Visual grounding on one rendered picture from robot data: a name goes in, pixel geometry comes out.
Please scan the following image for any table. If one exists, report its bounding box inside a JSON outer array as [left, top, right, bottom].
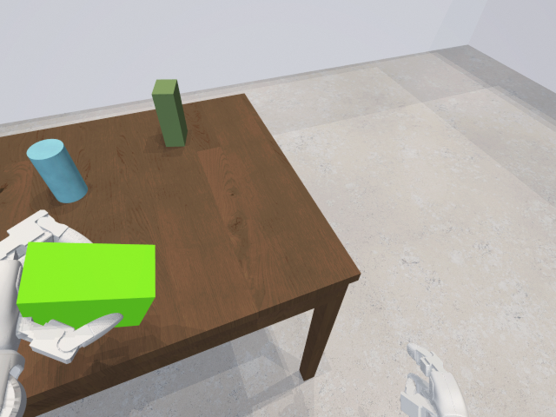
[[0, 93, 361, 417]]

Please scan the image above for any left robot hand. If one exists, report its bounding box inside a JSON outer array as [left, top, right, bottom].
[[0, 210, 123, 364]]

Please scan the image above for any right robot hand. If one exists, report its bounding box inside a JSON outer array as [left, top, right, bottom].
[[400, 343, 469, 417]]

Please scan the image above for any robot left forearm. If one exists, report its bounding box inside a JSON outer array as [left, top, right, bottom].
[[0, 350, 27, 417]]

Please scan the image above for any sponge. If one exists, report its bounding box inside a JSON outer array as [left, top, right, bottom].
[[17, 242, 156, 330]]

